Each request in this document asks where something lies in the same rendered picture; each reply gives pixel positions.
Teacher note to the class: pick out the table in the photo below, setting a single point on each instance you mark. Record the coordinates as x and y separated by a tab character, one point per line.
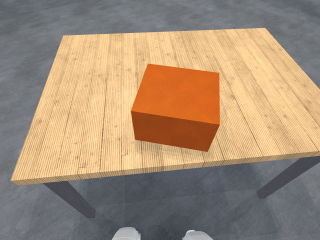
83	129

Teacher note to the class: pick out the robot left thigh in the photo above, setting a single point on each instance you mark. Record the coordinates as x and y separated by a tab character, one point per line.
127	233

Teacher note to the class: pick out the carton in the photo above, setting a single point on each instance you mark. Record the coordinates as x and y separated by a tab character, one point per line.
177	107

